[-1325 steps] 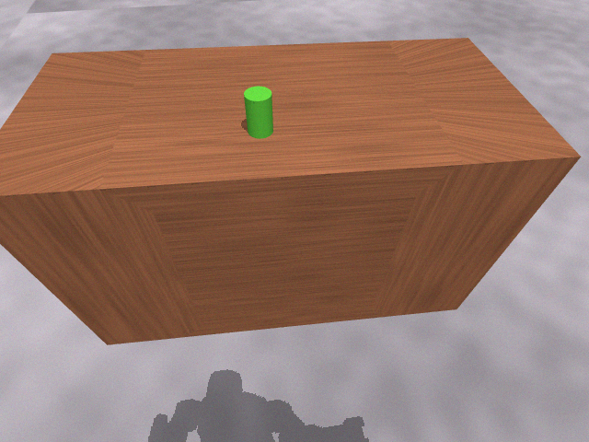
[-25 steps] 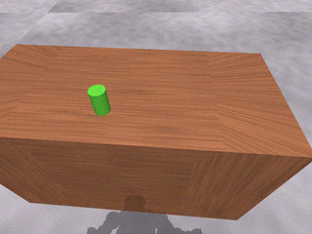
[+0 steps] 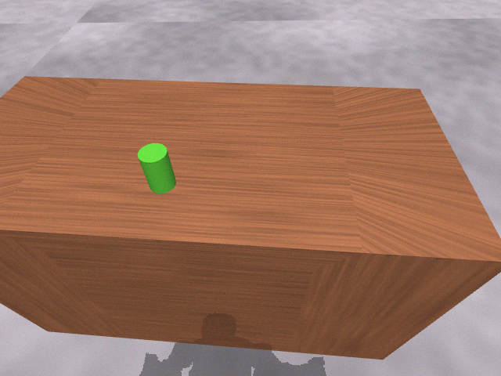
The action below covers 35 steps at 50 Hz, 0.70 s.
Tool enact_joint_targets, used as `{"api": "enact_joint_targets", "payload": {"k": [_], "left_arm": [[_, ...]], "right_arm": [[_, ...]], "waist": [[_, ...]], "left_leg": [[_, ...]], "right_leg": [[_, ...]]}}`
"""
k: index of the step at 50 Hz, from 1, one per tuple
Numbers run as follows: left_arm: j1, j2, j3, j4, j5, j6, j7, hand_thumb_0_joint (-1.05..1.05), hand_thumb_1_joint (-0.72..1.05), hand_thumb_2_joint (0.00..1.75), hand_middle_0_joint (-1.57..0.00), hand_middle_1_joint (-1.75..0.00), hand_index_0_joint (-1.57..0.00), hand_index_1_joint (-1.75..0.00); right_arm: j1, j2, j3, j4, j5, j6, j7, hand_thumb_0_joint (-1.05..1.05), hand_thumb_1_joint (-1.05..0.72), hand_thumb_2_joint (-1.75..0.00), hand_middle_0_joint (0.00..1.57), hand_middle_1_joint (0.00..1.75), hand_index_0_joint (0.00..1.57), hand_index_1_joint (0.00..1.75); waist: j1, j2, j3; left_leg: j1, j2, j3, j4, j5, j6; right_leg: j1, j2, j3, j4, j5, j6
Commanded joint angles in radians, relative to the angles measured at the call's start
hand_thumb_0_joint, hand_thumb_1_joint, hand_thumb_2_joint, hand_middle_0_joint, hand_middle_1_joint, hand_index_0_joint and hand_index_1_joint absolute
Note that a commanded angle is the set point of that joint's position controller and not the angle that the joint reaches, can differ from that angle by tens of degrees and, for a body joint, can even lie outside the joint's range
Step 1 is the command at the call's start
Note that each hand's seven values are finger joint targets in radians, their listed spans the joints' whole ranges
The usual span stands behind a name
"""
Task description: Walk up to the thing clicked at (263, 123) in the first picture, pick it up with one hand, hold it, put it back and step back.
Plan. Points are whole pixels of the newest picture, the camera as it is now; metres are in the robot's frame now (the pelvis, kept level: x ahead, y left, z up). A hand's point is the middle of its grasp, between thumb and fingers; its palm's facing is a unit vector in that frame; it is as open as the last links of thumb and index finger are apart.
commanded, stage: home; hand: left
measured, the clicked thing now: (157, 169) +0.51 +0.22 +0.01
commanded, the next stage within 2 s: stand in 0.40 s
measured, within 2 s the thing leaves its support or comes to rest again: neither
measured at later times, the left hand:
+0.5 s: hand out of the picture +0.07 +0.25 -0.15, palm faces -0.01 -0.93 -0.36, open 17.5 cm
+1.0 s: hand out of the picture +0.07 +0.25 -0.15, palm faces -0.02 -0.93 -0.36, open 8.6 cm
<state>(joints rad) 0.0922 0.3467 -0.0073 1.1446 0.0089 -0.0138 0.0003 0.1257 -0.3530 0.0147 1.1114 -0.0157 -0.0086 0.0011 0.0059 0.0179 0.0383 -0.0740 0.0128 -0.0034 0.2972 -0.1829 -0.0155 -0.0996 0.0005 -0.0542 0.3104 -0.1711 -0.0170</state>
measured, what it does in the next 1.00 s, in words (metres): stands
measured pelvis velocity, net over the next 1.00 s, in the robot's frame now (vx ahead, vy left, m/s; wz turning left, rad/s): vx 0.00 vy -0.01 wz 0.00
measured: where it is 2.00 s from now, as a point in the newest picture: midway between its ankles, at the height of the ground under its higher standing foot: outside the picture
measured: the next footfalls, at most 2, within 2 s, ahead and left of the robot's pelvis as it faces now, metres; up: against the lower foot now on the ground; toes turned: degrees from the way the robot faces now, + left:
none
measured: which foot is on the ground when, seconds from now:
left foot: down 0.00-1.00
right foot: down 0.00-1.00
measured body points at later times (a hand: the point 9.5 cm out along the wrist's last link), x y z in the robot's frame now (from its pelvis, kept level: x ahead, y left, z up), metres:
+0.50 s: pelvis +0.00 -0.01 +0.00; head +0.00 -0.01 +0.45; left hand +0.07 +0.30 -0.13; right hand +0.07 -0.30 -0.14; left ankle -0.01 +0.13 -0.75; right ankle +0.00 -0.10 -0.75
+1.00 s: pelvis +0.00 -0.01 +0.00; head +0.01 -0.02 +0.45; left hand +0.07 +0.29 -0.13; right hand +0.06 -0.31 -0.14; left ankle -0.01 +0.13 -0.75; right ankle +0.00 -0.10 -0.75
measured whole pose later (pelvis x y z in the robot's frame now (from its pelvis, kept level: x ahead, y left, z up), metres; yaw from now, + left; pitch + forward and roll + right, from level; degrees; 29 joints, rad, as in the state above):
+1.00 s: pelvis +0.00 -0.01 +0.00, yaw +0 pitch -2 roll +0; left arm 0.11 0.35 0.00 1.14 0.01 -0.01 0.00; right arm 0.15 -0.35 0.01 1.12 -0.02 -0.01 0.00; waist 0.00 0.01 0.05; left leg -0.07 0.03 -0.01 0.29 -0.18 -0.03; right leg -0.10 0.02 -0.06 0.31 -0.17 -0.03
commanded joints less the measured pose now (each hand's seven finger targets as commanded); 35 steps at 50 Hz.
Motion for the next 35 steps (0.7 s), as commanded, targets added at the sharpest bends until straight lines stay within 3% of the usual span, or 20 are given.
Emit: {"api": "enact_joint_targets", "payload": {"k": [1, 3, 25, 27, 28, 35], "left_arm": [[-0.032, 0.221, 0.038, -0.053, 0.004, -0.023, 0.018, 0.0, -0.56, 0.05, -0.05, -0.05, -0.05, -0.05], [-0.033, 0.221, 0.039, -0.053, 0.001, -0.023, 0.018, 0.0, -0.58, 0.04, -0.05, -0.05, -0.05, -0.05], [-0.02, 0.22, 0.04, -0.058, 0.001, -0.02, 0.016, 0.0, -0.57, 0.04, -0.05, -0.05, -0.05, -0.05], [-0.019, 0.228, 0.042, -0.057, 0.002, -0.019, 0.015, 0.0, -0.41, 0.2, -0.2, -0.21, -0.2, -0.21], [-0.021, 0.226, 0.042, -0.056, -0.001, -0.019, 0.016, 0.0, -0.33, 0.28, -0.2, -0.29, -0.2, -0.29], [-0.018, 0.221, 0.041, -0.061, -0.001, -0.021, 0.013, 0.0, 0.23, 0.84, -0.2, -0.3, -0.2, -0.3]], "right_arm": [[-0.033, -0.203, -0.042, -0.054, 0.004, -0.018, -0.016, 0.0, -0.9, -0.9, 0.2, 0.3, 0.2, 0.3], [-0.025, -0.201, -0.041, -0.051, 0.003, -0.015, -0.015, 0.0, -0.9, -0.9, 0.2, 0.3, 0.2, 0.3], [-0.022, -0.207, -0.04, -0.049, 0.002, -0.016, -0.016, 0.0, -0.9, -0.9, 0.2, 0.3, 0.2, 0.3], [-0.02, -0.201, -0.039, -0.049, 0.002, -0.016, -0.016, 0.0, -0.9, -0.9, 0.2, 0.3, 0.2, 0.3], [-0.017, -0.206, -0.039, -0.048, 0.002, -0.015, -0.015, 0.0, -0.9, -0.9, 0.2, 0.3, 0.2, 0.3], [-0.016, -0.205, -0.039, -0.05, 0.001, -0.017, -0.014, 0.0, -0.9, -0.9, 0.2, 0.3, 0.2, 0.3]], "waist": [[-0.002, -0.012, -0.075], [-0.003, -0.02, -0.052], [-0.004, -0.001, -0.052], [-0.005, -0.012, -0.047], [-0.005, -0.009, -0.046], [-0.003, -0.012, -0.05]], "left_leg": [[-0.017, 0.117, -0.099, -0.042, 0.176, 0.026], [-0.034, 0.113, -0.101, -0.052, 0.14, 0.023], [-0.026, 0.116, -0.095, -0.045, 0.118, 0.027], [-0.028, 0.116, -0.093, -0.051, 0.097, 0.027], [-0.028, 0.117, -0.095, -0.051, 0.092, 0.029], [-0.033, 0.118, -0.092, -0.051, 0.096, 0.029]], "right_leg": [[0.049, -0.139, 0.123, -0.037, 0.211, -0.004], [0.041, -0.134, 0.12, -0.047, 0.167, -0.001], [0.029, -0.136, 0.13, -0.053, 0.153, -0.009], [0.02, -0.135, 0.131, -0.053, 0.126, -0.01], [0.022, -0.134, 0.134, -0.057, 0.117, -0.008], [0.023, -0.134, 0.135, -0.054, 0.124, -0.011]]}}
